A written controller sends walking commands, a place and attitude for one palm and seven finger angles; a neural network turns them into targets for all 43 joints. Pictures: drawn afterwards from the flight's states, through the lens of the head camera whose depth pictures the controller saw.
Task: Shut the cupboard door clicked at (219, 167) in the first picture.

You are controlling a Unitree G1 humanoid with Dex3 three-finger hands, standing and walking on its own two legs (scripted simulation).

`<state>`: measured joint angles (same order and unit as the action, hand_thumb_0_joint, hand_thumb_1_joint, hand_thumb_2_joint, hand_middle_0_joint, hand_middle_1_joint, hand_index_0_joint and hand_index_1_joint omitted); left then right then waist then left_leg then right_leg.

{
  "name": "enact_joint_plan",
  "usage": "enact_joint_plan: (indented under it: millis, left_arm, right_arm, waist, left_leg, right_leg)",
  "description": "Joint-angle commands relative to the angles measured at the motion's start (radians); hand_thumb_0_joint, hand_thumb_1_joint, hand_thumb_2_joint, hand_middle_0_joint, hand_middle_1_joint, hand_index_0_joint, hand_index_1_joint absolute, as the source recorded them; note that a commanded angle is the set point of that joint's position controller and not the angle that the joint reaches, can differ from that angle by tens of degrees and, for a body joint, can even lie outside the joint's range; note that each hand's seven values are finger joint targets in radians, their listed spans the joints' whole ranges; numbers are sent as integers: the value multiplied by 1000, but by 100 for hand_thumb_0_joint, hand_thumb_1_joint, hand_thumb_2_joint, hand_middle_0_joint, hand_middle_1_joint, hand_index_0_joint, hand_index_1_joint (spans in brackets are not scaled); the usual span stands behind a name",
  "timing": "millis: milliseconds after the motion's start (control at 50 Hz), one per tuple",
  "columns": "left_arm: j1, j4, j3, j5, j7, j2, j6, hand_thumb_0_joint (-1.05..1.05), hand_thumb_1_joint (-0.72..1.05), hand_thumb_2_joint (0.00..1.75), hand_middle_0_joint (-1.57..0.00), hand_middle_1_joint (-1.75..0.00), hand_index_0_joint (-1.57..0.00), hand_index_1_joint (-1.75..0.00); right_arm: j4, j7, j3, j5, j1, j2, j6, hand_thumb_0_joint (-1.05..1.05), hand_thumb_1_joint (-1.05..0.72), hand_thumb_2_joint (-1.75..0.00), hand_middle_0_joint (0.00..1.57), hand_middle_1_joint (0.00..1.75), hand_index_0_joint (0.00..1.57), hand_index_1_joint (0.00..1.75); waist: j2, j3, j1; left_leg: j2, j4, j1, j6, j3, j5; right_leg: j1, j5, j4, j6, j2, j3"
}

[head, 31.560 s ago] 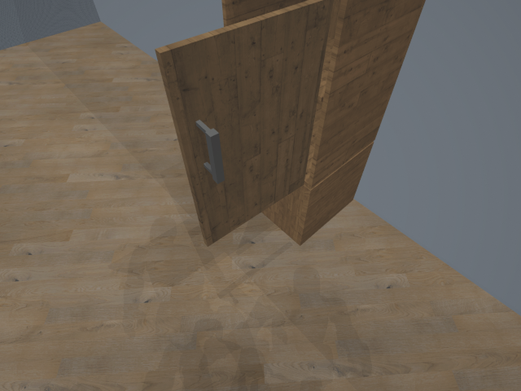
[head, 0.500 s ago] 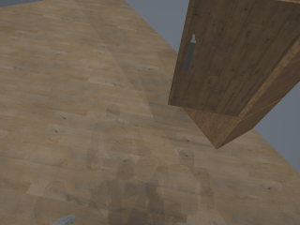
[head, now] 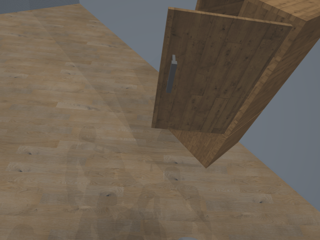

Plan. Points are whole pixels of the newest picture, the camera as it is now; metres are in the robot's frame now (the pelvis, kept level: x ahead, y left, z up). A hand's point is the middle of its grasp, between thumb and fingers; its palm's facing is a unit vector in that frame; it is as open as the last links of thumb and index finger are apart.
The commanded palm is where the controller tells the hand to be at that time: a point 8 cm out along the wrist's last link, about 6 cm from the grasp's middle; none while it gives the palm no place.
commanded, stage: take the last steps up to it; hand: left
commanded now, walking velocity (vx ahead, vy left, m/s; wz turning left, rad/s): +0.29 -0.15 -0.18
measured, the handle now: (171, 74) +0.67 -0.02 +0.03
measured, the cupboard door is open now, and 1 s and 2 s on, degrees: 50 50 50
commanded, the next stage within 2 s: come to a stop and stand still in 0.42 s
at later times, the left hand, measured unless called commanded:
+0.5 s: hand (137, 198) +0.27 +0.06 -0.18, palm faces -0.08 -0.98 -0.18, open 7.3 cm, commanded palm none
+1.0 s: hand (136, 207) +0.24 +0.06 -0.17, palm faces +0.01 -0.96 -0.26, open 7.4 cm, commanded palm none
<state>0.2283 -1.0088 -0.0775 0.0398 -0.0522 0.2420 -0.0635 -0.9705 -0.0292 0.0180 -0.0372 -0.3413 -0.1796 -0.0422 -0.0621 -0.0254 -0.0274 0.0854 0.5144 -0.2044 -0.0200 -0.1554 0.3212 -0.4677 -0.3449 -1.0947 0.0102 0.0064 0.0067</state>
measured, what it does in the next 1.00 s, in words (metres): walks ahead: right foot, then left foot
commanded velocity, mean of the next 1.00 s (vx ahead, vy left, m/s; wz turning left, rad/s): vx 0.00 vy -0.03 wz -0.02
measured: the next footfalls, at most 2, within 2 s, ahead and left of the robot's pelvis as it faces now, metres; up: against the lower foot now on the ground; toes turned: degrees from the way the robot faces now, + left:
right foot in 0.36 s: +0.23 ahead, -0.21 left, +0.00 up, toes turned -4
left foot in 0.66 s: +0.30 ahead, -0.02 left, +0.00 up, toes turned +3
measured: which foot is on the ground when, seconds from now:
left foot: down 0.00-0.34, up 0.36-0.64, down 0.66-0.92, up 0.94-1.00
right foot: up 0.00-0.34, down 0.36-1.00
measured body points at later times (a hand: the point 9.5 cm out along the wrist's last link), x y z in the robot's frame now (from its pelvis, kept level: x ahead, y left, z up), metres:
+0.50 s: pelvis +0.16 -0.10 -0.01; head +0.21 -0.10 +0.44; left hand +0.28 +0.11 -0.16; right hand +0.10 -0.34 -0.16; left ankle +0.09 +0.03 -0.66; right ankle +0.19 -0.20 -0.74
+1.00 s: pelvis +0.22 -0.13 -0.01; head +0.25 -0.14 +0.44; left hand +0.25 +0.11 -0.15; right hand +0.33 -0.37 -0.15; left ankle +0.22 -0.01 -0.71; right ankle +0.19 -0.20 -0.74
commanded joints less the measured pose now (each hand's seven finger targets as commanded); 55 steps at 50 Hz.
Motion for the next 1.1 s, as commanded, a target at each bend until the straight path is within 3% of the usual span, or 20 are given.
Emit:
enact_joint_plan:
  millis: [0, 220, 280, 300, 320, 340, 380, 420, 460, 560, 600, 640, 720, 760, 820, 860, 900, 920, 980, 1080]
  left_arm:
    - [-57, 92, 2, -9, -5, 21, 36, 0, 90, 90, -20, -30, -20, -30]
    - [-248, 117, 24, -14, -5, 15, 44, 0, 90, 90, -20, -30, -20, -30]
    - [-39, 52, 7, -15, 5, 47, 66, 0, 90, 90, -20, -30, -20, -30]
    - [117, 0, -8, -11, 14, 96, 80, 0, 90, 90, -20, -30, -20, -30]
    - [246, -38, -31, -5, 31, 190, 90, 0, 90, 90, -20, -30, -20, -30]
    - [271, -48, -29, -21, 39, 224, 93, 0, 90, 90, -20, -30, -20, -30]
    - [103, -4, -12, -26, 61, 151, 89, 0, 90, 90, -20, -30, -20, -30]
    - [-16, 22, 12, -22, 73, 65, 97, 0, 90, 90, -20, -30, -20, -30]
    - [-48, 25, 23, -15, 73, 38, 108, 0, 90, 90, -20, -30, -20, -30]
    - [-25, 8, 29, -19, 75, 18, 110, 0, 90, 90, -20, -30, -20, -30]
    - [-23, -5, 36, -31, 82, 26, 108, 0, 90, 90, -20, -30, -20, -30]
    - [28, -7, 45, -41, 91, 3, 96, 0, 90, 90, -20, -30, -20, -30]
    - [61, -4, 39, -32, 100, 36, 60, 0, 90, 90, -20, -30, -20, -30]
    - [71, 5, 33, -30, 97, 47, 51, 0, 90, 90, -20, -30, -20, -30]
    - [85, 26, 26, -21, 96, 43, 45, 0, 90, 90, -20, -30, -20, -30]
    - [103, 39, 20, -15, 97, 61, 49, 0, 90, 90, -20, -30, -20, -30]
    - [102, 41, 10, -9, 102, 109, 58, 0, 90, 90, -20, -30, -20, -30]
    - [126, 30, 12, -8, 103, 106, 60, 0, 90, 90, -20, -30, -20, -30]
    - [61, 43, 16, -11, 103, 101, 65, 0, 90, 90, -20, -30, -20, -30]
    - [83, 20, 17, -14, 98, 117, 74, 0, 90, 90, -20, -30, -20, -30]
  right_arm:
    - [-9, -20, 36, 7, -118, -172, -28, 0, -90, -90, 20, 30, 20, 30]
    - [-94, -13, 51, -2, -194, -169, -12, 0, -90, -90, 20, 30, 20, 30]
    - [-98, -13, 61, 9, -134, -194, -7, 0, -90, -90, 20, 30, 20, 30]
    - [-95, -5, 62, 19, -120, -181, -9, 0, -90, -90, 20, 30, 20, 30]
    - [-77, 6, 51, 35, -127, -104, -4, 0, -90, -90, 20, 30, 20, 30]
    - [-41, -1, 42, 41, -106, -64, 2, 0, -90, -90, 20, 30, 20, 30]
    - [-36, 1, 52, 35, -46, -75, 11, 0, -90, -90, 20, 30, 20, 30]
    - [-48, 8, 48, 17, -51, -48, 25, 0, -90, -90, 20, 30, 20, 30]
    - [-59, 11, 39, 10, -90, -22, 41, 0, -90, -90, 20, 30, 20, 30]
    - [-37, 9, 12, 13, -21, 5, 40, 0, -90, -90, 20, 30, 20, 30]
    - [-52, 6, 5, 20, -15, -14, 40, 0, -90, -90, 20, 30, 20, 30]
    - [-49, 1, 11, 24, 13, -89, 25, 0, -90, -90, 20, 30, 20, 30]
    - [-18, -20, 27, 32, 112, -142, 41, 0, -90, -90, 20, 30, 20, 30]
    - [-3, -21, 37, 28, 131, -160, 52, 0, -90, -90, 20, 30, 20, 30]
    - [30, -19, 55, 26, 173, -176, 66, 0, -90, -90, 20, 30, 20, 30]
    - [52, -15, 60, 29, 195, -165, 76, 0, -90, -90, 20, 30, 20, 30]
    - [61, -5, 55, 29, 187, -110, 91, 0, -90, -90, 20, 30, 20, 30]
    - [68, -3, 54, 31, 207, -91, 102, 0, -90, -90, 20, 30, 20, 30]
    - [45, 1, 49, 32, 230, -86, 106, 0, -90, -90, 20, 30, 20, 30]
    - [13, 8, 31, 39, 216, -75, 87, 0, -90, -90, 20, 30, 20, 30]
  waist:
    - [206, -33, -5]
    - [255, -123, -46]
    - [216, 18, 56]
    - [132, 106, 126]
    - [-133, 190, 170]
    - [-176, 223, 149]
    - [-119, 129, 89]
    - [9, 66, 12]
    - [-31, 49, -32]
    - [-3, 33, -23]
    - [8, 64, -29]
    - [143, 94, 1]
    - [287, 36, 26]
    - [244, 76, 29]
    - [141, 94, 39]
    - [63, 131, 39]
    - [-130, 97, 40]
    - [-142, 80, 60]
    - [-29, 32, 38]
    - [-95, 77, 56]
  left_leg:
    - [248, -283, 174, -39, 136, -381]
    - [273, -245, 152, -63, 33, -526]
    - [245, -24, 118, -29, -10, -683]
    - [184, 159, 5, 4, -42, -595]
    - [49, 455, -242, 32, -78, -89]
    - [-41, 726, -348, 33, 28, 370]
    - [33, 830, -404, 20, 140, 218]
    - [71, 710, -308, 30, 139, 123]
    - [59, 581, -229, 41, 107, 106]
    - [6, 226, -141, 56, 90, 24]
    - [-3, 22, -16, 59, 113, -161]
    - [117, -62, 114, -9, 224, -705]
    - [177, -102, 71, -88, 257, -876]
    - [198, -90, 124, -105, 263, -914]
    - [187, -56, 123, -107, 248, -800]
    - [111, 30, 80, -55, 198, -606]
    - [-61, 217, -96, 29, 91, -25]
    - [-98, 344, -153, 35, 136, 240]
    - [-88, 502, -227, 49, 191, 206]
    - [-69, 241, -154, 61, 149, 170]
  right_leg:
    - [-226, 126, -54, -28, -58, 15]
    - [-77, 157, 393, 12, -58, -100]
    - [268, 191, 561, 42, 3, -136]
    - [512, 234, 616, 61, -13, -103]
    - [727, 267, 680, 144, -245, 159]
    - [700, 396, 762, 219, -406, 370]
    - [511, 260, 821, 237, -366, 315]
    - [327, 334, 816, 210, -291, 109]
    - [215, 408, 828, 198, -255, 23]
    - [239, 589, 791, 200, -237, 53]
    - [264, 631, 716, 147, -209, 24]
    - [230, 476, 667, 32, -136, 1]
    - [261, 217, 593, -7, -87, -30]
    - [235, 108, 545, -5, -74, -28]
    - [216, 144, 540, 2, -65, -6]
    - [261, 463, 625, 26, -123, 80]
    - [354, 896, 700, 114, -317, 243]
    - [353, 1023, 721, 159, -374, 262]
    - [373, 964, 700, 221, -325, 186]
    - [460, 886, 693, 196, -272, 144]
